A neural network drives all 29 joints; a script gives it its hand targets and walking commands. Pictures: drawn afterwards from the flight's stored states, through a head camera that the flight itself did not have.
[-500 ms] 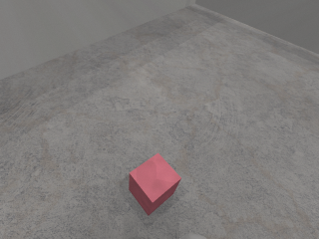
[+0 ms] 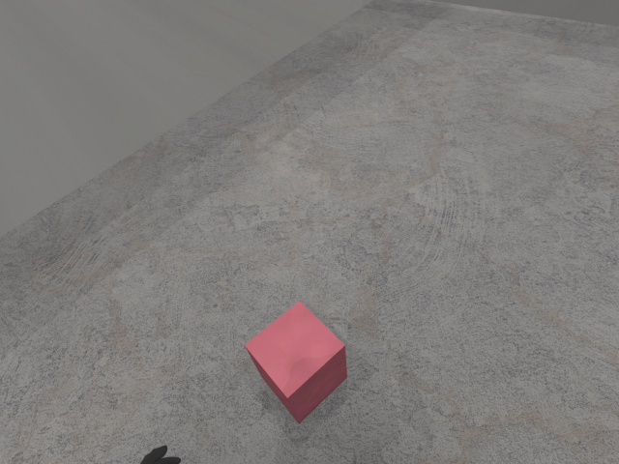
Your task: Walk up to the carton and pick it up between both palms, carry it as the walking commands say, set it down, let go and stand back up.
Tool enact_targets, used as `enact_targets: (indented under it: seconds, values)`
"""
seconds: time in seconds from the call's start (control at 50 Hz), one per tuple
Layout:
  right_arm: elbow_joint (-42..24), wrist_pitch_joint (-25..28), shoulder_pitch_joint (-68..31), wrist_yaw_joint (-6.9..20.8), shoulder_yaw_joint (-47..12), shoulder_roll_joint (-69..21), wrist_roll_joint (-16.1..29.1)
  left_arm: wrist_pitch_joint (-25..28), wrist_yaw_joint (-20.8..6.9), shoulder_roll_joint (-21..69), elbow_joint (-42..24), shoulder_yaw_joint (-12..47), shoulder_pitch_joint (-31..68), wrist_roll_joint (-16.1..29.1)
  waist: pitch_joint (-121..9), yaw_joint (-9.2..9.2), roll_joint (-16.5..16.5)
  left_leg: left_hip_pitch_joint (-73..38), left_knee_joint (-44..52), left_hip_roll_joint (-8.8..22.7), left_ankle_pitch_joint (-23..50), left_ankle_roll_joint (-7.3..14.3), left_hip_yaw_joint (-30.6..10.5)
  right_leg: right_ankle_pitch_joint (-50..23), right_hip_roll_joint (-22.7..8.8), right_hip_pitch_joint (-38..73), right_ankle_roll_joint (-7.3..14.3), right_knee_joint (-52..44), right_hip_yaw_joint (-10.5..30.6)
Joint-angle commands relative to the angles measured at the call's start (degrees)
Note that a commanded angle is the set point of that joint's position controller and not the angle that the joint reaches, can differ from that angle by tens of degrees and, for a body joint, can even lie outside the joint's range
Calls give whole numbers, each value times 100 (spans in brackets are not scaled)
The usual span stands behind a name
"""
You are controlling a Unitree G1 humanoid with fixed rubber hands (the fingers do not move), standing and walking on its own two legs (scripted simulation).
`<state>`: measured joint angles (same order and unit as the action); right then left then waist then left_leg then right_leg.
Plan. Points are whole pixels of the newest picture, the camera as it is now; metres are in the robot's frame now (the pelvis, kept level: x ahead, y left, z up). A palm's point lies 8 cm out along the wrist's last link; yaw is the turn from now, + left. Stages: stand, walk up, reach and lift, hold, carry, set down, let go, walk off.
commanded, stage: walk up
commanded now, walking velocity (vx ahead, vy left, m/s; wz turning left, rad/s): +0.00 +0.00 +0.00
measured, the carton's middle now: (299, 362) +0.51 +0.10 -0.65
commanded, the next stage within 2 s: none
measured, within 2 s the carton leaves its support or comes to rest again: neither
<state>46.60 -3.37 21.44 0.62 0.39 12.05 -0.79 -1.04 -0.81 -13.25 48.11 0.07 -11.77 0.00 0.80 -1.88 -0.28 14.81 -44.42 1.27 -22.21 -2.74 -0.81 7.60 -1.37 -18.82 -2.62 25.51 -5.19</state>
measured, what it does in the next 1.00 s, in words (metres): steps to the right: left foot, then right foot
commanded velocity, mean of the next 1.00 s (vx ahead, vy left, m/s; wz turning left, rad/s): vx -0.03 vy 0.13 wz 0.00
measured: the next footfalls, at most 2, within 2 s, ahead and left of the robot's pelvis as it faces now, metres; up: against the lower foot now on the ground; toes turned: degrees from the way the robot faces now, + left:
left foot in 0.14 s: +0.01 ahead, +0.15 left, +0.00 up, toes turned +1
right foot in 0.26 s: +0.00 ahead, -0.12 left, +0.00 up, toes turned -2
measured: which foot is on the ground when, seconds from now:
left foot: up 0.00-0.12, down 0.14-0.26, up 0.28-0.50, down 0.52-0.62, up 0.64-1.00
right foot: down 0.00-0.12, up 0.14-0.24, down 0.26-0.46, up 0.48-0.60, down 0.62-1.00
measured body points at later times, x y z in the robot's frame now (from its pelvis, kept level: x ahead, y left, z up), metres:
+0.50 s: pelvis -0.07 -0.14 +0.00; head -0.06 -0.17 +0.44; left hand +0.01 +0.12 -0.12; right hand -0.04 -0.38 -0.16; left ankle -0.08 +0.02 -0.73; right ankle -0.08 -0.16 -0.69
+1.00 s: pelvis -0.15 -0.18 -0.01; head -0.12 -0.24 +0.43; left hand -0.11 +0.08 -0.12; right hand -0.12 -0.41 -0.18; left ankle -0.19 -0.01 -0.65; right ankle -0.13 -0.28 -0.74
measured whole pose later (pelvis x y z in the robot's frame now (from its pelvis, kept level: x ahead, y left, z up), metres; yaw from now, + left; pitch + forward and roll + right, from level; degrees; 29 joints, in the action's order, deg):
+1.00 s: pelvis -0.15 -0.18 -0.01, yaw +2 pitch -4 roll +5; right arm 47.6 -7.2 16.8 2.2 0.8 14.1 -0.7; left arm -2.8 2.1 -10.7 46.8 0.1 -20.0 0.0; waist 7.8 -3.6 2.7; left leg 22.6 -67.3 0.3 -24.8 -3.4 0.6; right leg 18.2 -4.7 -13.1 0.2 35.7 0.4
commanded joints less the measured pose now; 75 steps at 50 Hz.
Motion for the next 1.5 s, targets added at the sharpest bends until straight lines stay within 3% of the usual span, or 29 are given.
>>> enact_targets:
  seconds: [0.0,0.04,0.06,0.1,0.16,0.22,0.26,0.32,0.36,0.38,0.4,0.42,0.44,0.48,0.52,0.58,0.62,0.7,0.74,0.96,1.12,1.16,1.2,1.26,1.32,1.34,1.38,1.44,1.48]
  values:
    - [587,74,2280,-174,317,809,42,-202,218,-1304,-623,-576,437,69,-307,-583,-1579,-907,1729,-883,-972,102,1640,-1109,-102,1126,-2630,-1951,-298]
    - [536,247,2510,-293,446,1018,105,-328,185,-1424,-845,-740,940,134,-222,-1159,155,-907,3907,299,-177,1244,739,211,602,676,-2571,2054,-520]
    - [339,299,1038,-345,490,1294,80,-334,146,-1029,-877,-592,478,120,-148,-610,2767,449,3344,1977,-68,1690,-2008,2676,182,-13,-966,5301,1049]
    - [-583,382,-1920,-327,266,1031,-68,-348,82,-881,-780,-543,-396,-34,275,860,1199,2350,3374,2286,-648,1635,-2057,2368,-402,286,271,5306,1970]
    - [-287,257,-2138,-315,305,1022,44,-260,43,-456,-153,-207,-1160,-4,516,1334,660,2427,2262,984,-815,741,-875,1242,-603,1405,310,1273,1335]
    - [-5,-34,447,-170,174,133,45,62,13,-1190,-423,-322,-372,18,316,-95,-1246,948,-1217,-242,-825,238,-315,-495,-1822,377,-623,-1372,3097]
    - [197,-52,631,-102,229,356,50,135,114,-1040,-446,-394,-294,103,343,-109,-1202,833,-1295,-191,-369,224,-530,-1640,-1632,530,-743,-1352,2523]
    - [495,-163,1000,-84,389,655,59,-21,199,-1041,-534,-319,-70,190,566,-285,-1785,-263,-897,-512,-437,140,438,-3011,-569,40,-2853,-2084,1008]
    - [665,-129,2052,-126,525,1032,98,-263,251,-1384,-905,-557,725,166,937,-1003,-2552,-1321,671,-1023,-1271,104,1836,-4248,361,-547,-4297,-1921,-349]
    - [735,-78,2739,-225,623,1316,165,-349,281,-1613,-1150,-736,1327,144,883,-1803,-2096,-1795,2257,-555,-1401,1011,1691,-4558,1031,-1020,-4583,718,-691]
    - [763,94,2540,-350,689,1546,251,-360,251,-1376,-1124,-913,1114,200,228,-2140,1496,-1164,3691,1301,747,2085,50,-735,1211,-674,-3290,6415,68]
    - [300,218,529,-403,410,1103,228,-314,269,-960,-1146,-769,339,47,77,-782,1827,-19,2783,2352,1510,2014,-1800,2867,-98,-949,-1189,7731,2211]
    - [-114,270,-1152,-371,222,907,29,-248,317,-738,-824,-679,-460,-158,-125,280,617,852,2285,1999,1263,1648,-1510,2805,-577,-57,-176,6662,2535]
    - [-541,17,-2574,-180,358,1165,-84,-79,382,-993,-227,-582,-1938,64,208,1280,1702,1833,1635,1215,1269,814,-885,2871,-678,730,449,3240,1835]
    - [-70,114,-1374,-224,270,839,-2,-88,232,-93,-117,-83,-1622,-40,-86,1082,630,1084,939,721,1609,634,-394,1076,-307,1290,294,602,729]
    - [-128,43,46,-189,135,331,42,101,133,-1213,-537,-462,-669,-6,-257,259,-1470,1509,-1721,-351,-1297,155,-17,-2956,-2004,1014,-208,-511,2856]
    - [-213,-215,-249,10,337,791,-63,67,342,-1780,-425,-650,-1181,27,232,426,-871,2191,-2883,-217,-537,-121,-475,-2977,-2710,626,-190,-853,3340]
    - [168,-403,-285,145,463,869,-61,-55,467,-1183,-227,-534,-1148,33,776,176,-775,1834,-2904,-25,21,-198,-514,-4249,-1798,650,-1177,-298,2135]
    - [101,-403,-432,139,386,802,-7,-39,491,-1022,-303,-528,-1350,55,556,237,-1004,1759,-2733,-79,-52,-228,-294,-5119,-1723,1136,-950,-119,1853]
    - [-172,-369,-1055,225,351,850,-149,-85,484,-1324,-345,-629,-934,-118,412,477,-1158,1531,-2515,-108,76,-99,-239,1399,-2044,403,796,-1383,2689]
    - [-224,-222,-682,331,277,828,-126,-147,477,-1706,-443,-904,136,-247,821,-24,-1811,340,-43,363,-166,11,-169,2828,-1996,-686,716,-1377,2018]
    - [28,-129,182,249,245,773,-119,-185,458,-1473,-600,-773,441,-198,344,-496,-1422,-975,1224,203,516,101,20,2906,-1459,-1204,416,-438,1414]
    - [232,58,904,95,309,1484,-85,-276,381,-397,-896,-441,98,-140,244,-458,1976,-401,3525,1878,-877,460,-2849,3143,219,-1860,66,2856,191]
    - [-22,270,-518,-75,313,1391,-99,-375,192,-437,-493,-492,-667,-168,371,286,720,455,4252,1807,-2119,-233,-2874,1501,55,-1228,118,3636,1312]
    - [34,255,-722,-81,312,1066,-23,-470,137,-499,-92,-482,-769,-182,-112,122,1585,380,4223,923,-2124,-479,-1659,1112,127,-661,54,4135,502]
    - [86,331,-623,-162,282,1034,35,-475,109,-398,-13,-490,-692,-165,21,179,579,-91,3863,1302,-1126,-623,-1933,849,-7,-921,30,3782,1003]
    - [269,404,-201,-221,303,867,118,-392,67,-359,82,-500,-1010,-136,-258,184,510,-1026,3523,1242,-65,-825,-1712,589,-62,-1033,7,3323,1131]
    - [219,423,-264,-200,350,874,158,-245,72,-570,172,-573,-1478,-244,-572,321,1305,-1619,3798,776,1821,-1689,-893,1054,342,-393,-118,2368,339]
    - [84,339,-478,-189,541,1176,175,-169,85,-785,351,-660,-2546,-291,-597,730,2044,-1446,4310,256,3297,-2971,54,2045,990,743,-177,882,-1015]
